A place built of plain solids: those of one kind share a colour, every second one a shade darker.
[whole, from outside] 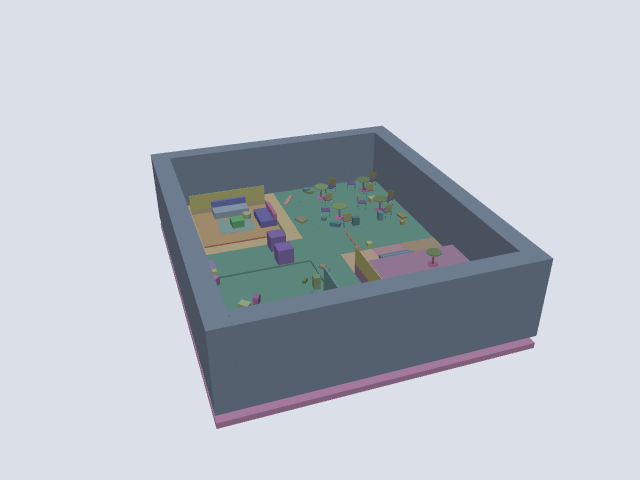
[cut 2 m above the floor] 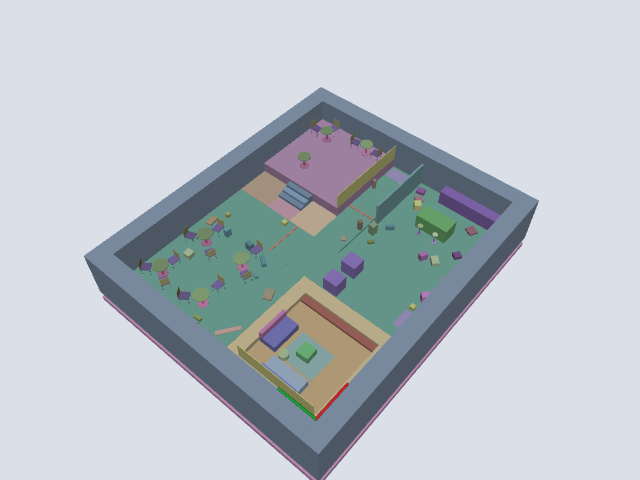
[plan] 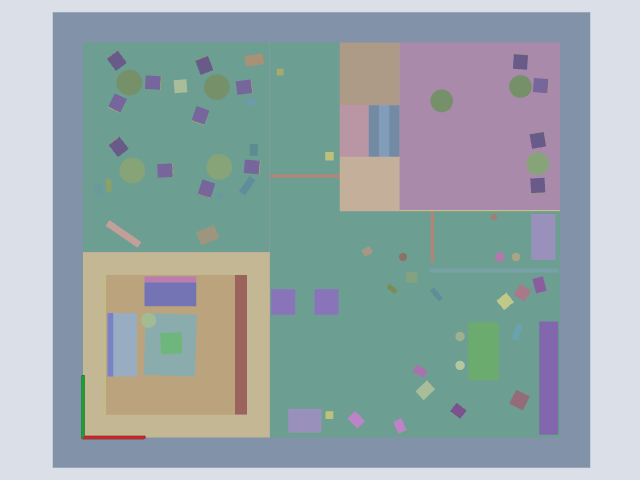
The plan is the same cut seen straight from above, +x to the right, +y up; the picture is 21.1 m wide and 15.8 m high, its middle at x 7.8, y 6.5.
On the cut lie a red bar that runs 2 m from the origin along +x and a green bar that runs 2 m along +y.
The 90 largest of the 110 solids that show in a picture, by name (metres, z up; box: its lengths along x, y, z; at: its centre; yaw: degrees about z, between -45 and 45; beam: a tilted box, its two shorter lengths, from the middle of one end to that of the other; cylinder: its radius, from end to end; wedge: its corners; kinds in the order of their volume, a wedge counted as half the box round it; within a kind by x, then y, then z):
{
 "wall_1": {"box": [1.0, 13.0, 4.2], "at": [-0.5, 6.5, 1.1]},
 "wall_2": {"box": [17.7, 1.0, 4.2], "at": [7.85, -0.5, 1.1]},
 "wall_3": {"box": [17.7, 1.0, 4.2], "at": [7.85, 13.5, 1.1]},
 "wall_4": {"box": [1.0, 13.0, 4.2], "at": [16.2, 6.5, 1.1]},
 "floor_1": {"box": [6.15, 1.2, 1.0], "at": [3.08, 6.7, -0.5]},
 "floor_2": {"box": [6.15, 5.7, 1.0], "at": [3.08, 10.15, -0.5]},
 "floor_3": {"box": [2.3, 13.0, 1.0], "at": [7.3, 6.5, -0.5]},
 "floor_4": {"box": [7.25, 5.75, 0.9], "at": [12.07, 2.88, -0.55]},
 "floor_5": {"box": [7.25, 1.7, 1.0], "at": [12.07, 6.6, -0.5]},
 "floor_base_1": {"box": [17.7, 15.0, 0.3], "at": [7.85, 6.5, -1.57]},
 "floor_deck_1": {"box": [5.28, 5.55, 1.62], "at": [13.06, 10.22, -0.19]},
 "floor_rim_1": {"box": [0.75, 6.1, 1.0], "at": [0.38, 3.05, -0.5]},
 "floor_rim_2": {"box": [4.65, 0.75, 1.0], "at": [3.08, 0.38, -0.5]},
 "floor_rim_3": {"box": [4.65, 0.75, 1.0], "at": [3.08, 5.72, -0.5]},
 "floor_rim_4": {"box": [0.75, 6.1, 1.0], "at": [5.78, 3.05, -0.5]},
 "floor_pit_1": {"box": [4.25, 4.6, 0.71], "at": [2.88, 3.05, -0.65]},
 "floor_fore_1": {"box": [1.97, 1.79, 1.0], "at": [9.44, 8.35, -0.5]},
 "floor_fore_2": {"box": [1.97, 2.06, 1.0], "at": [9.44, 11.97, -0.5]},
 "step_tread_1": {"box": [0.34, 1.7, 1.16], "at": [9.57, 10.09, -0.42]},
 "step_tread_2": {"box": [0.34, 1.7, 1.31], "at": [9.91, 10.09, -0.34]},
 "step_tread_3": {"box": [0.34, 1.7, 1.47], "at": [10.25, 10.09, -0.27]},
 "counter_1": {"box": [0.62, 3.73, 0.88], "at": [15.33, 1.96, 0.34]},
 "island_1": {"box": [1.0, 1.9, 0.91], "at": [13.19, 2.85, 0.35]},
 "floor_before_steps_1": {"box": [0.95, 1.7, 1.0], "at": [8.93, 10.09, -0.5]},
 "step_down_1": {"box": [0.4, 4.6, 0.85], "at": [5.2, 3.05, -0.57]},
 "neck_1": {"box": [0.79, 0.85, 0.85], "at": [6.59, 4.46, 0.42]},
 "neck_2": {"box": [0.79, 0.85, 0.85], "at": [8.01, 4.46, 0.42]},
 "screenN_1": {"box": [4.25, 0.13, 1.5], "at": [13.52, 5.5, 0.65]},
 "sofaW_seat_1": {"box": [0.98, 2.09, 0.4], "at": [1.29, 3.05, -0.09]},
 "sofaN_seat_1": {"box": [1.7, 0.98, 0.4], "at": [2.88, 4.81, -0.09]},
 "rail_1": {"box": [0.04, 4.6, 0.97], "at": [0.73, 3.05, 0.48]},
 "rail_2": {"box": [5.28, 0.04, 0.98], "at": [13.06, 7.47, 1.11]},
 "low_1": {"box": [0.7, 0.7, 0.42], "at": [2.9, 3.1, -0.07], "yaw": 2.6},
 "low_rug_1": {"box": [1.69, 2.04, 0.06], "at": [2.88, 3.05, -0.31], "yaw": -2.0},
 "bag_1": {"box": [0.35, 0.47, 0.47], "at": [8.99, 0.58, 0.14], "yaw": 43.8},
 "bag_2": {"box": [0.3, 0.43, 0.31], "at": [10.43, 0.38, 0.06], "yaw": 23.5},
 "bag_3": {"box": [0.43, 0.27, 0.4], "at": [11.09, 2.18, 0.1], "yaw": -27.9},
 "sofaW_back_1": {"box": [0.2, 2.09, 0.38], "at": [0.9, 3.05, 0.3]},
 "top_1": {"cylinder": 0.42, "from": [1.52, 11.68, 0.73], "to": [1.52, 11.68, 0.76]},
 "top_2": {"cylinder": 0.42, "from": [1.62, 8.79, 0.73], "to": [1.62, 8.79, 0.76]},
 "top_3": {"cylinder": 0.42, "from": [4.41, 11.53, 0.73], "to": [4.41, 11.53, 0.76]},
 "top_4": {"cylinder": 0.42, "from": [4.48, 8.9, 0.73], "to": [4.48, 8.9, 0.76]},
 "top_5": {"cylinder": 0.38, "from": [11.8, 11.08, 1.29], "to": [11.8, 11.08, 1.34]},
 "top_6": {"cylinder": 0.38, "from": [14.4, 11.55, 1.29], "to": [14.4, 11.55, 1.34]},
 "top_7": {"cylinder": 0.38, "from": [14.97, 9.01, 1.29], "to": [14.97, 9.01, 1.34]},
 "sofaN_back_1": {"box": [1.7, 0.2, 0.38], "at": [2.88, 5.2, 0.3]},
 "low_mat_1": {"box": [1.1, 0.8, 0.06], "at": [7.3, 0.55, -0.02]},
 "low_mat_2": {"box": [0.8, 1.52, 0.06], "at": [15.15, 6.6, -0.02]},
 "step_stool_1": {"box": [0.42, 0.43, 0.29], "at": [3.21, 11.56, 0.14], "yaw": 4.3},
 "step_stool_2": {"box": [0.53, 0.4, 0.26], "at": [11.27, 1.55, 0.03], "yaw": 43.1},
 "foot_1": {"cylinder": 0.28, "from": [1.52, 11.68, -0.05], "to": [1.52, 11.68, 0.02]},
 "foot_2": {"cylinder": 0.28, "from": [1.62, 8.79, -0.05], "to": [1.62, 8.79, 0.02]},
 "foot_3": {"cylinder": 0.28, "from": [4.41, 11.53, -0.05], "to": [4.41, 11.53, 0.02]},
 "foot_4": {"cylinder": 0.28, "from": [4.48, 8.9, -0.05], "to": [4.48, 8.9, 0.02]},
 "foot_5": {"cylinder": 0.27, "from": [11.8, 11.08, 0.57], "to": [11.8, 11.08, 0.64]},
 "foot_6": {"cylinder": 0.27, "from": [14.97, 9.01, 0.57], "to": [14.97, 9.01, 0.64]},
 "backpack_1": {"box": [0.33, 0.26, 0.51], "at": [5.53, 11.04, 0.26], "yaw": -3.7},
 "backpack_2": {"box": [0.27, 0.39, 0.49], "at": [5.62, 9.47, 0.24], "yaw": -0.6},
 "toolbox_1": {"box": [0.24, 0.61, 0.23], "at": [5.41, 8.29, 0.12], "yaw": -34.9},
 "toolbox_2": {"box": [0.18, 0.46, 0.27], "at": [11.63, 4.7, 0.04], "yaw": 39.6},
 "toolbox_3": {"box": [0.22, 0.53, 0.26], "at": [14.3, 3.47, 0.03], "yaw": -19.5},
 "bin_1": {"box": [0.37, 0.35, 0.66], "at": [10.82, 5.27, 0.23], "yaw": -7.6},
 "cushion_1": {"box": [0.5, 0.52, 0.16], "at": [14.37, 1.23, -0.07], "yaw": -27.3},
 "cushion_2": {"box": [0.42, 0.43, 0.16], "at": [14.46, 4.76, -0.07], "yaw": -32.5},
 "carton_1": {"box": [0.42, 0.4, 0.4], "at": [13.9, 4.48, 0.1], "yaw": 39.3},
 "tray_stack_1": {"box": [0.42, 0.35, 0.21], "at": [12.36, 0.88, 0.01], "yaw": -37.6},
 "tray_stack_2": {"box": [0.36, 0.49, 0.2], "at": [15.03, 5.02, 0.0], "yaw": 14.5},
 "pouf_1": {"cylinder": 0.25, "from": [2.15, 3.86, -0.28], "to": [2.15, 3.86, 0.01]},
 "chair_seat_1": {"box": [0.45, 0.52, 0.04], "at": [1.17, 9.57, 0.42], "yaw": 37.6},
 "chair_seat_2": {"box": [0.52, 0.45, 0.04], "at": [2.71, 8.79, 0.42], "yaw": 2.5},
 "chair_seat_3": {"box": [0.47, 0.5, 0.04], "at": [14.4, 12.37, 1.04], "yaw": -3.8},
 "chair_seat_4": {"box": [0.47, 0.5, 0.04], "at": [14.97, 8.29, 1.04], "yaw": 3.4},
 "chair_seat_5": {"box": [0.47, 0.5, 0.04], "at": [14.97, 9.79, 1.04], "yaw": 10.0},
 "chair_seat_6": {"box": [0.5, 0.47, 0.04], "at": [15.07, 11.58, 1.04], "yaw": -4.3},
 "edge_book_pile_1": {"box": [0.23, 0.23, 0.22], "at": [6.49, 12.03, 0.11]},
 "edge_book_pile_2": {"box": [0.26, 0.26, 0.22], "at": [8.11, 0.74, 0.11]},
 "edge_book_pile_3": {"box": [0.28, 0.28, 0.21], "at": [8.11, 9.25, 0.1]},
 "inway_carton_folded_1": {"box": [0.64, 0.47, 0.14], "at": [4.1, 6.66, 0.02], "yaw": 22.5},
 "book_pile_1": {"box": [0.28, 0.38, 0.23], "at": [0.49, 8.17, 0.12], "yaw": 9.3},
 "book_pile_2": {"box": [0.22, 0.28, 0.2], "at": [4.5, 7.92, 0.1], "yaw": -34.0},
 "low_sill_1": {"box": [2.3, 0.1, 0.09], "at": [7.3, 8.6, -0.01]},
 "low_sill_2": {"box": [0.1, 1.7, 0.09], "at": [11.5, 6.6, -0.01]},
 "edge_bin_1": {"cylinder": 0.14, "from": [14.25, 5.94, 0.0], "to": [14.25, 5.94, 0.55]},
 "edge_umbrella_stand_1": {"cylinder": 0.14, "from": [10.53, 5.94, 0.0], "to": [10.53, 5.94, 0.59]},
 "carton_folded_1": {"box": [0.6, 0.35, 0.16], "at": [5.64, 12.42, 0.03], "yaw": 8.0},
 "inway_plank_1": {"box": [1.28, 0.23, 0.09], "at": [1.33, 6.7, -0.01], "yaw": -34.4},
 "edge_crate_1": {"box": [0.28, 0.28, 0.31], "at": [13.71, 5.94, 0.15]},
 "dumbbell_1": {"box": [0.17, 0.41, 0.17], "at": [0.85, 8.3, 0.09], "yaw": 4.1},
 "dumbbell_2": {"box": [0.35, 0.17, 0.16], "at": [10.17, 4.89, -0.02], "yaw": -37.3},
 "inway_parcel_1": {"box": [0.3, 0.25, 0.16], "at": [9.35, 6.12, 0.03], "yaw": 29.8}
}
